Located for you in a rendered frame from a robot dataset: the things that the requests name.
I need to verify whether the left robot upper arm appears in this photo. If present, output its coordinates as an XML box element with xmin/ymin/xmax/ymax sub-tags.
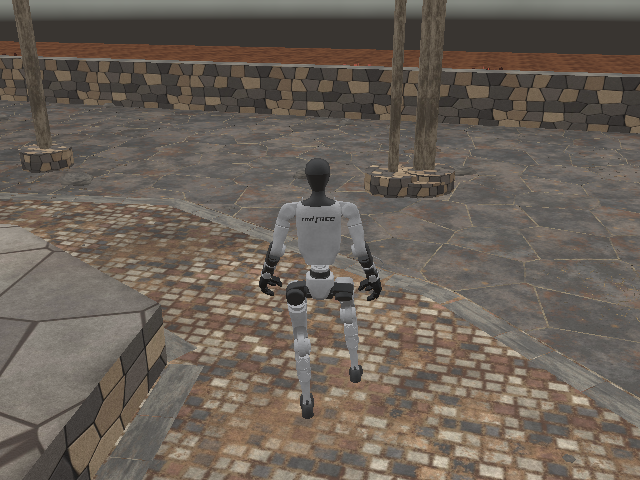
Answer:
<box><xmin>270</xmin><ymin>202</ymin><xmax>298</xmax><ymax>257</ymax></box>

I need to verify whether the right robot forearm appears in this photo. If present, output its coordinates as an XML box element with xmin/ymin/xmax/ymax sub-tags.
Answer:
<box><xmin>358</xmin><ymin>241</ymin><xmax>379</xmax><ymax>283</ymax></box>

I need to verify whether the right robot hand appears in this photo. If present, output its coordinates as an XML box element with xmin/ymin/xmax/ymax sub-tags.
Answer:
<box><xmin>358</xmin><ymin>278</ymin><xmax>382</xmax><ymax>301</ymax></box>

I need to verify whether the left robot thigh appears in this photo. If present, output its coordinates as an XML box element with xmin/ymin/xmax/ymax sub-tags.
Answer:
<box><xmin>286</xmin><ymin>280</ymin><xmax>311</xmax><ymax>357</ymax></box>

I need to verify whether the left robot foot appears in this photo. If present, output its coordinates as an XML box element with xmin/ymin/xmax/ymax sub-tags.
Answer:
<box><xmin>300</xmin><ymin>393</ymin><xmax>314</xmax><ymax>419</ymax></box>

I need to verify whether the right robot upper arm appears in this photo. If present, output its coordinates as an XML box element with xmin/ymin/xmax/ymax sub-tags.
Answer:
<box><xmin>339</xmin><ymin>201</ymin><xmax>368</xmax><ymax>257</ymax></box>

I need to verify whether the left robot hand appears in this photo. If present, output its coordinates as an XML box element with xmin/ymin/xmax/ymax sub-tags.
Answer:
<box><xmin>259</xmin><ymin>276</ymin><xmax>282</xmax><ymax>296</ymax></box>

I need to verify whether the left robot forearm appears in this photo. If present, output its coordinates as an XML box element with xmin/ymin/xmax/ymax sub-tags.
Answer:
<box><xmin>261</xmin><ymin>241</ymin><xmax>280</xmax><ymax>279</ymax></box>

